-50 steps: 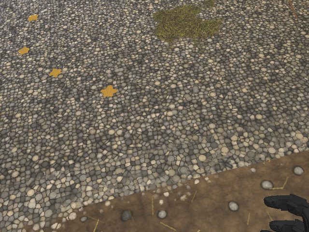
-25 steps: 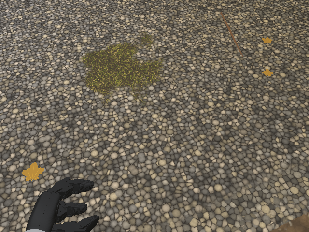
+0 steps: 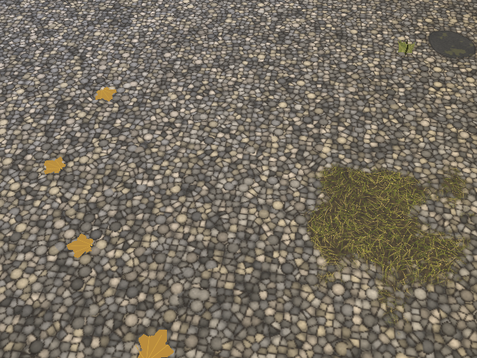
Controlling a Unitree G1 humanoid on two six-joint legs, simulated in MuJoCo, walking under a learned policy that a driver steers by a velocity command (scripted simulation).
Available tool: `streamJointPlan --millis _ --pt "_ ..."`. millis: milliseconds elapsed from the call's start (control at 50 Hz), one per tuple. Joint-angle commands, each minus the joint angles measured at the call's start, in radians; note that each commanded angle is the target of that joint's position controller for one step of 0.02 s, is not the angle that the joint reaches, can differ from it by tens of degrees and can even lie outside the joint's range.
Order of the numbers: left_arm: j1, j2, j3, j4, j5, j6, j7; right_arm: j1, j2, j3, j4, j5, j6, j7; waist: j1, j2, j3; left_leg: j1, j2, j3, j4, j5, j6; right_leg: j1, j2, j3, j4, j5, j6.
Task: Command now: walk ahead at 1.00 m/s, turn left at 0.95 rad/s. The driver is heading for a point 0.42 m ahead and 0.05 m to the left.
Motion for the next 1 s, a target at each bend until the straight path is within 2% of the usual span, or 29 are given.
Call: streamJointPlan --millis 20,80,160,200,240,260,280,300,320,340,360,380,400,420,440,480,540,600,680,700,720,740,760,780,820,860,940,960,1000 --pt "-0.006 0.176 0.026 -0.124 0.03 0.001 0.002 0.083 -0.153 -0.042 -0.041 0.008 -0.046 -0.028 0.031 -0.114 -0.017 0.274 0.324 -0.631 -0.468 0.096 0.167 -0.398 -0.059 0.043 -0.114 -0.024 0.024" --pt "-0.106 0.137 0.012 -0.172 0.029 0.04 -0.011 0.09 -0.137 -0.033 -0.039 0.019 -0.079 -0.019 0.034 -0.088 0.026 0.073 0.233 -0.5 -0.513 0.186 0.148 -0.306 -0.085 -0.012 -0.36 0.013 0.06" --pt "-0.284 0.086 -0.012 -0.244 -0.011 0.033 -0.029 0.128 -0.147 -0.047 -0.031 0.024 -0.084 -0.005 -0.046 -0.004 0.013 0.05 0.165 -0.436 -0.499 0.396 0.058 -0.152 -0.017 -0.06 -0.731 0.399 0.042" --pt "-0.31 0.107 -0.007 -0.259 -0.021 0.03 -0.025 0.153 -0.161 -0.054 -0.024 0.029 -0.084 -0.002 -0.073 0.028 -0.018 0.141 0.196 -0.468 -0.468 0.492 0.032 -0.104 0.011 -0.051 -0.823 0.448 0.025" --pt "-0.264 0.143 0.006 -0.248 -0.015 0.023 -0.015 0.156 -0.17 -0.059 -0.019 0.026 -0.079 -0.012 -0.055 0.026 -0.044 0.251 0.202 -0.475 -0.364 0.659 -0.013 -0.031 0.047 -0.041 -0.93 0.413 0.005" --pt "-0.187 0.174 0.02 -0.221 -0.007 0.018 -0.003 0.171 -0.186 -0.063 -0.009 0.022 -0.077 -0.017 -0.032 0.022 -0.096 0.32 0.197 -0.467 -0.243 0.844 -0.046 0.041 0.087 -0.055 -0.945 0.369 -0.009" --pt "-0.058 0.203 0.035 -0.189 -0.005 0.006 0.01 0.152 -0.207 -0.066 -0.007 0.022 -0.078 -0.018 0.041 0.028 -0.158 0.337 0.186 -0.45 -0.058 0.921 -0.083 0.164 0.086 -0.054 -0.984 0.398 -0.024" --pt "0.113 0.242 0.051 -0.144 0.005 -0.008 0.023 0.117 -0.177 -0.059 -0.017 0.026 -0.085 -0.016 0.127 0.029 -0.228 0.25 0.15 -0.42 0.165 0.814 -0.115 0.355 0.018 -0.026 -0.991 0.45 -0.043" --pt "0.263 0.29 0.061 -0.115 0.025 -0.018 0.032 0.132 -0.034 -0.024 -0.045 0.024 -0.088 -0.022 0.142 -0.136 -0.34 0.057 0.075 -0.32 0.497 0.059 -0.132 0.596 -0.244 0.172 -0.894 0.725 -0.08" --pt "0.227 0.364 0.087 -0.113 0.022 -0.009 0.009 0.301 -0.012 -0.011 -0.087 0.071 -0.08 -0.035 0.037 -0.424 -0.56 -0.178 -0.026 -0.236 0.792 -0.34 -0.175 0.808 -0.498 0.669 -0.937 0.968 -0.279" --pt "0.129 0.262 0.081 -0.154 -0.002 0.006 0.0 0.251 -0.096 -0.017 -0.039 0.018 -0.057 -0.046 0.041 -0.169 -0.507 -0.207 0.085 -0.238 0.794 -0.211 -0.163 0.672 -0.413 0.597 -0.968 0.815 -0.267" --pt "0.067 0.158 0.05 -0.146 -0.01 0.004 -0.005 0.139 -0.096 -0.018 -0.047 0.009 -0.051 -0.037 0.049 -0.104 -0.345 -0.215 0.107 -0.215 0.728 -0.14 -0.176 0.521 -0.335 0.416 -0.996 0.837 -0.241" --pt "0.052 0.119 0.038 -0.121 -0.004 0.003 -0.008 0.09 -0.079 -0.015 -0.059 0.004 -0.048 -0.026 0.036 -0.055 -0.251 -0.233 0.133 -0.205 0.675 -0.129 -0.184 0.426 -0.284 0.314 -1.016 0.863 -0.217" --pt "0.092 0.12 0.035 -0.089 -0.012 -0.001 -0.004 0.034 -0.066 -0.012 -0.075 -0.01 -0.038 -0.01 0.051 -0.072 -0.192 -0.24 0.15 -0.213 0.616 -0.138 -0.185 0.364 -0.246 0.246 -1.036 0.921 -0.207" --pt "0.103 0.135 0.039 -0.063 -0.021 -0.006 -0.003 0.047 -0.038 -0.005 -0.083 -0.015 -0.023 0.001 0.024 -0.101 -0.162 -0.209 0.152 -0.215 0.573 -0.139 -0.192 0.293 -0.233 0.207 -1.063 0.944 -0.205" --pt "0.095 0.158 0.046 -0.037 -0.03 -0.017 -0.01 0.048 -0.019 0.003 -0.093 -0.021 -0.009 0.01 -0.008 -0.1 -0.155 -0.164 0.136 -0.206 0.48 -0.127 -0.202 0.214 -0.227 0.153 -1.1 1.007 -0.217" --pt "0.027 0.176 0.047 -0.031 -0.024 -0.009 -0.017 0.013 0.003 0.023 -0.115 -0.016 -0.004 0.02 -0.047 -0.124 -0.159 -0.059 0.149 -0.156 0.232 0.003 -0.203 0.102 -0.185 0.019 -1.141 0.993 -0.2" --pt "0.026 0.175 0.047 -0.017 -0.034 0.004 -0.025 -0.051 0.008 0.04 -0.118 -0.009 -0.001 0.025 -0.029 -0.16 -0.153 0.101 0.159 -0.106 0.026 0.176 -0.194 0.036 -0.137 -0.056 -1.152 0.849 -0.158" --pt "0.079 0.188 0.053 0.014 -0.047 0.028 -0.019 -0.064 -0.009 0.042 -0.1 -0.022 -0.021 0.013 -0.022 -0.098 -0.129 0.222 0.164 -0.1 -0.189 0.252 -0.158 0.061 -0.128 -0.046 -1.032 0.621 -0.119" --pt "0.125 0.177 0.05 0.027 -0.039 0.035 -0.016 -0.05 -0.028 0.039 -0.092 -0.03 -0.035 0.008 -0.016 -0.047 -0.131 0.271 0.195 -0.136 -0.255 0.346 -0.144 0.061 -0.091 -0.058 -0.952 0.515 -0.092" --pt "0.193 0.146 0.042 0.016 -0.026 0.041 -0.012 -0.023 -0.08 0.034 -0.102 -0.038 -0.048 0.0 0.001 0.089 -0.188 0.374 0.393 -0.324 -0.244 0.758 -0.111 0.003 -0.032 -0.11 -0.811 0.207 -0.053" --pt "0.303 0.081 0.022 0.03 -0.048 0.067 -0.007 -0.021 -0.074 0.036 -0.106 -0.014 -0.036 -0.016 0.023 0.224 -0.301 0.423 0.568 -0.489 -0.257 0.947 0.051 -0.02 0.045 -0.097 -0.676 -0.247 -0.035" --pt "0.255 0.134 0.031 0.043 -0.045 0.097 0.003 -0.005 -0.038 0.041 -0.092 0.015 -0.026 -0.025 -0.014 0.167 -0.289 0.38 0.539 -0.506 -0.293 0.773 0.088 -0.036 0.048 -0.048 -0.628 -0.305 -0.034" --pt "0.195 0.143 0.036 0.029 -0.043 0.11 0.006 -0.033 -0.028 0.047 -0.08 0.015 -0.021 -0.031 -0.004 0.149 -0.21 0.318 0.496 -0.478 -0.339 0.632 0.07 -0.062 0.05 -0.032 -0.612 -0.288 -0.031" --pt "0.161 0.13 0.035 0.039 -0.037 0.124 0.009 -0.099 -0.004 0.057 -0.071 0.0 -0.013 -0.044 0.031 0.128 -0.147 0.229 0.428 -0.404 -0.386 0.499 0.006 -0.022 0.034 -0.022 -0.678 -0.208 -0.023" --pt "0.177 0.111 0.031 0.068 -0.036 0.134 0.013 -0.12 0.002 0.056 -0.058 -0.004 -0.015 -0.047 0.045 0.123 -0.154 0.182 0.379 -0.344 -0.394 0.457 -0.027 0.063 0.052 -0.04 -0.733 -0.134 -0.015" --pt "0.157 0.067 0.019 0.097 -0.037 0.14 0.022 -0.136 0.005 0.049 -0.026 0.008 -0.011 -0.045 0.058 0.1 -0.147 0.114 0.33 -0.309 -0.379 0.192 -0.067 0.188 0.068 -0.064 -0.968 0.068 -0.018" --pt "0.143 0.074 0.018 0.101 -0.029 0.137 0.023 -0.127 0.011 0.048 -0.019 0.012 -0.008 -0.044 0.052 0.084 -0.131 0.066 0.314 -0.316 -0.387 0.053 -0.1 0.227 0.05 -0.04 -1.026 0.131 -0.028" --pt "0.074 0.149 0.029 0.082 -0.016 0.124 0.023 -0.083 0.026 0.045 0.001 0.016 -0.002 -0.038 0.004 -0.005 -0.04 0.014 0.252 -0.282 -0.397 -0.092 -0.158 0.141 -0.05 0.077 -1.092 0.032 -0.063"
